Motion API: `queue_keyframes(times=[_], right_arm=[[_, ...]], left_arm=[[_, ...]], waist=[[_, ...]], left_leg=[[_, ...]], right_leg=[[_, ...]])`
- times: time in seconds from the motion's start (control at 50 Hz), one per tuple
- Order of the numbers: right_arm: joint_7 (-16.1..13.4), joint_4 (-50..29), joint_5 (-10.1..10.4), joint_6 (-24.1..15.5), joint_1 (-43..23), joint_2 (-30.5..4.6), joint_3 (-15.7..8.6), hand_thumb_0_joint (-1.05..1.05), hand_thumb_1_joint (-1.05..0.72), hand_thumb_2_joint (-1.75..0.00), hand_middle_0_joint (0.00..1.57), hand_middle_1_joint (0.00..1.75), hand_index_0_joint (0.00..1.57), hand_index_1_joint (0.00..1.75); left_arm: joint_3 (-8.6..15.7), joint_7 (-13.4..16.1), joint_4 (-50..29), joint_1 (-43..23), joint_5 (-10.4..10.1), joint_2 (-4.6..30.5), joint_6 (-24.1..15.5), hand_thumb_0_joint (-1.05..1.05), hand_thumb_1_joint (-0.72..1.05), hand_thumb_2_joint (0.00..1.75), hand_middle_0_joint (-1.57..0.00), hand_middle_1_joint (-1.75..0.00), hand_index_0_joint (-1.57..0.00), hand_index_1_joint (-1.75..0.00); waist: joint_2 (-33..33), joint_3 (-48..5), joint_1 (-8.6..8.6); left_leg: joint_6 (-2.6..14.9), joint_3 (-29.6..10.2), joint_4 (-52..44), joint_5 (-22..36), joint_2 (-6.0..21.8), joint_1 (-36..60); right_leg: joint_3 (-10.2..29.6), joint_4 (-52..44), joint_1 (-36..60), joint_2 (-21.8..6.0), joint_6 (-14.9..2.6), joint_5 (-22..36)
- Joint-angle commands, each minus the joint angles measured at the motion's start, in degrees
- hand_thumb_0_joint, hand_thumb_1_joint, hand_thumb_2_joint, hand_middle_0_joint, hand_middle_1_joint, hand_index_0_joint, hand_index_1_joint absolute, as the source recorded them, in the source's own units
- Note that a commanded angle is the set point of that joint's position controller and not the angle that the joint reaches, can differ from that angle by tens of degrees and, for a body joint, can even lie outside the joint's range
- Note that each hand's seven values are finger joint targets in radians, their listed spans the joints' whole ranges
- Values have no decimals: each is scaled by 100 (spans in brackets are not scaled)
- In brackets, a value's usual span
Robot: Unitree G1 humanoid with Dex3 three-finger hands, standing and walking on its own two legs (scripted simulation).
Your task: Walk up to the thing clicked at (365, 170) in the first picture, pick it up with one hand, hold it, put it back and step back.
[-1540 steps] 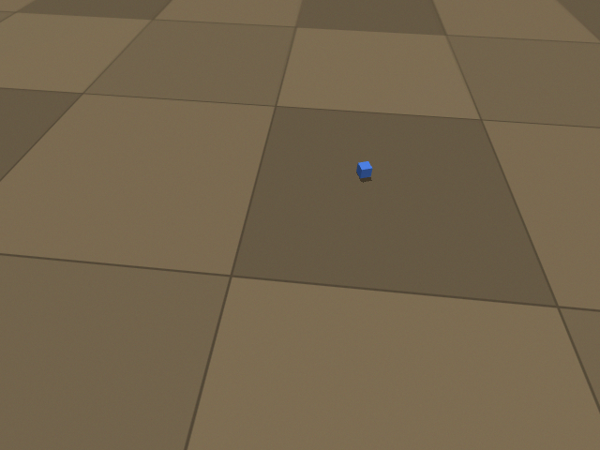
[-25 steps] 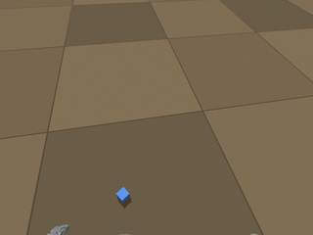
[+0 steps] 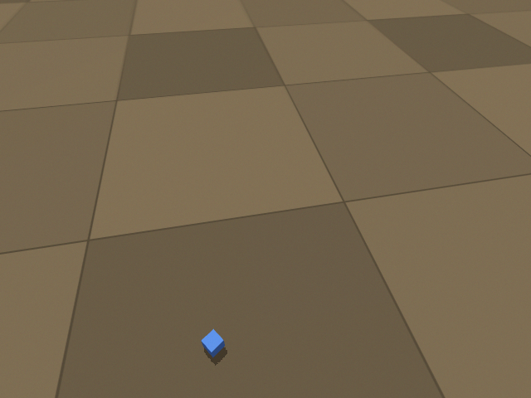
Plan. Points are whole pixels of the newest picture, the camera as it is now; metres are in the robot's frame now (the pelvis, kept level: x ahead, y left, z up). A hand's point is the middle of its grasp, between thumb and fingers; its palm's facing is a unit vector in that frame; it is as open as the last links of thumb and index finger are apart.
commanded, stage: stand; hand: left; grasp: from above
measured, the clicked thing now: (213, 343) +0.44 +0.21 -0.75
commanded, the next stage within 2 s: step back in 1.66 s
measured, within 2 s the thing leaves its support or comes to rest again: neither
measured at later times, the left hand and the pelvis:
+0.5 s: hand out of the picture +0.05 +0.23 -0.16, palm faces +0.00 -0.94 -0.33, open 7.4 cm; pelvis +0.00 -0.01 +0.00, yaw +0 degrees
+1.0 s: hand out of the picture +0.09 +0.23 -0.16, palm faces +0.00 -0.94 -0.33, open 7.4 cm; pelvis +0.02 -0.02 +0.00, yaw +0 degrees
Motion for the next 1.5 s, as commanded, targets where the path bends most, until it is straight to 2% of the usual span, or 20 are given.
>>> queue_keyframes(times=[0.0, 0.06, 0.1, 0.14, 0.18, 0.24, 0.26, 0.28, 0.38, 0.52, 0.6, 0.66, 0.82, 0.88, 1.1, 1.12, 1.18, 1.22, 1.3, 1.48], right_arm=[[-40, -306, -8, -129, -324, -1072, -203, 0, -90, -90, 20, 30, 20, 30], [-32, -248, -4, -135, -268, -1102, -197, 0, -90, -90, 20, 30, 20, 30], [-26, -242, 0, -130, -313, -1129, -194, 0, -90, -90, 20, 30, 20, 30], [-23, -219, 7, -137, -300, -1137, -185, 0, -90, -90, 20, 30, 20, 30], [-20, -179, 9, -122, -233, -1176, -172, 0, -90, -90, 20, 30, 20, 30], [-14, -201, 16, -130, -347, -1219, -173, 0, -90, -90, 20, 30, 20, 30], [-19, -171, 15, -123, -284, -1220, -167, 0, -90, -90, 20, 30, 20, 30], [-20, -169, 8, -141, -289, -1215, -152, 0, -90, -90, 20, 30, 20, 30], [-22, -124, 25, -138, -299, -1249, -129, 0, -90, -90, 20, 30, 20, 30], [-28, -113, 37, -195, -307, -1289, -103, 0, -90, -90, 20, 30, 20, 30], [-32, -71, 31, -174, -341, -1288, -80, 0, -90, -90, 20, 30, 20, 30], [-30, -69, 44, -171, -392, -1309, -88, 0, -90, -90, 20, 30, 20, 30], [-16, -39, 54, -171, -420, -1304, -72, 0, -90, -90, 20, 30, 20, 30], [-9, -73, 53, -189, -505, -1333, -87, 0, -90, -90, 20, 30, 20, 30], [-19, -55, 56, -202, -523, -1364, -66, 0, -90, -90, 20, 30, 20, 30], [-17, -62, 62, -204, -525, -1422, -76, 0, -90, -90, 20, 30, 20, 30], [-16, -55, 55, -186, -480, -1405, -64, 0, -90, -90, 20, 30, 20, 30], [-9, -55, 53, -167, -497, -1383, -62, 0, -90, -90, 20, 30, 20, 30], [4, -82, 64, -174, -501, -1410, -71, 0, -90, -90, 20, 30, 20, 30], [13, -76, 59, -185, -460, -1422, -51, 0, -90, -90, 20, 30, 20, 30]], left_arm=[[190, 90, -248, -234, -24, 1088, -156, 0, 90, 90, -20, -30, -20, -30], [186, 76, -208, -279, -41, 1114, -155, 0, 90, 90, -20, -30, -20, -30], [173, 61, -163, -217, -25, 1117, -147, 0, 90, 90, -20, -30, -20, -30], [174, 65, -151, -279, -37, 1129, -167, 0, 90, 90, -20, -30, -20, -30], [176, 49, -151, -349, -43, 1191, -155, 0, 90, 90, -20, -30, -20, -30], [158, 39, -98, -299, -41, 1161, -158, 0, 90, 90, -20, -30, -20, -30], [173, 37, -93, -343, -54, 1216, -154, 0, 90, 90, -20, -30, -20, -30], [170, 26, -96, -311, -60, 1190, -159, 0, 90, 90, -20, -30, -20, -30], [149, 11, -34, -316, -74, 1191, -145, 0, 90, 90, -20, -30, -20, -30], [144, 21, -78, -449, -95, 1215, -201, 0, 90, 90, -20, -30, -20, -30], [130, 17, -50, -465, -95, 1192, -175, 0, 90, 90, -20, -30, -20, -30], [128, 18, -29, -413, -101, 1194, -182, 0, 90, 90, -20, -30, -20, -30], [139, -7, -43, -518, -99, 1276, -176, 0, 90, 90, -20, -30, -20, -30], [144, 0, -97, -592, -94, 1300, -201, 0, 90, 90, -20, -30, -20, -30], [141, -17, -103, -641, -124, 1340, -196, 0, 90, 90, -20, -30, -20, -30], [132, -13, -112, -631, -118, 1315, -203, 0, 90, 90, -20, -30, -20, -30], [138, -6, -129, -665, -121, 1356, -208, 0, 90, 90, -20, -30, -20, -30], [126, -8, -98, -635, -112, 1350, -198, 0, 90, 90, -20, -30, -20, -30], [120, -12, -147, -632, -118, 1382, -225, 0, 90, 90, -20, -30, -20, -30], [123, -39, -169, -679, -120, 1412, -211, 0, 90, 90, -20, -30, -20, -30]], waist=[[-65, 78, -23], [28, -4, -52], [2, 84, -29], [37, -79, -43], [70, 85, -91], [26, 9, -50], [56, 26, -74], [167, -110, -46], [58, 28, -49], [-7, -459, -101], [-19, -235, -97], [-105, -386, -73], [-53, -73, -85], [28, -400, -83], [-7, -495, -84], [53, -557, -91], [-18, -476, -110], [-74, -317, -104], [-17, -484, -116], [28, -285, -120]], left_leg=[[58, -648, -627, -128, 614, -253], [53, -636, -674, -120, 626, -220], [43, -665, -711, -308, 623, -234], [67, -633, -636, -40, 657, -121], [42, -648, -739, -407, 627, -308], [68, -658, -701, -235, 665, -242], [57, -676, -755, -413, 666, -321], [74, -664, -734, -294, 696, -209], [53, -687, -816, -427, 694, -351], [81, -557, -529, 1009, 768, 215], [36, -554, -636, 722, 752, 62], [55, -531, -553, 1153, 791, 236], [-17, -541, -748, 426, 758, -27], [7, -525, -635, 936, 813, 139], [-18, -473, -633, 1193, 841, 320], [-4, -462, -576, 1312, 849, 344], [-2, -460, -604, 1177, 844, 261], [-18, -477, -669, 923, 838, 184], [1, -452, -609, 1011, 842, 278], [-17, -457, -772, 574, 835, 112]], right_leg=[[500, -601, -239, -413, -165, -185], [533, -626, -167, -433, -183, -142], [512, -661, -298, -399, -178, -378], [545, -658, -187, -451, -193, -132], [561, -706, -274, -416, -185, -442], [555, -686, -228, -435, -207, -350], [562, -675, -249, -413, -196, -399], [574, -629, -159, -443, -222, -146], [559, -636, -221, -412, -229, -307], [574, -560, -20, -511, -219, 786], [539, -636, -119, -470, -194, 493], [511, -592, 0, -494, -195, 922], [560, -738, -160, -465, -215, 204], [557, -653, 71, -518, -232, 730], [556, -605, 70, -512, -250, 1016], [556, -596, 124, -528, -242, 1241], [561, -629, 102, -514, -225, 1154], [546, -675, -28, -497, -226, 814], [579, -669, 81, -521, -239, 1054], [601, -752, -49, -486, -269, 539]])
